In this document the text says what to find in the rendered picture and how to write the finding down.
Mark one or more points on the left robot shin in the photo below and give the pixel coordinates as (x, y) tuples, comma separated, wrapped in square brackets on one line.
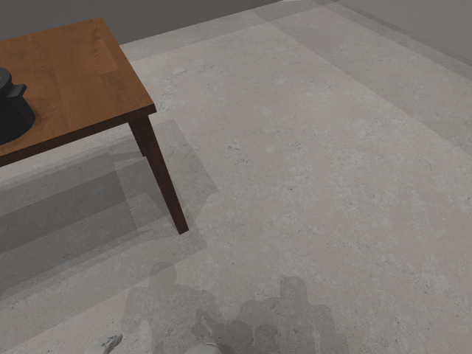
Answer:
[(211, 344)]

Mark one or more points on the pot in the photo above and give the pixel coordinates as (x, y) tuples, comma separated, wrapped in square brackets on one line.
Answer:
[(16, 116)]

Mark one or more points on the robot left hand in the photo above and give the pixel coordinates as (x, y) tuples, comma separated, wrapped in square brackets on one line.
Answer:
[(105, 344)]

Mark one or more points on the table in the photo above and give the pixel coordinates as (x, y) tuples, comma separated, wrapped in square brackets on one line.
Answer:
[(79, 83)]

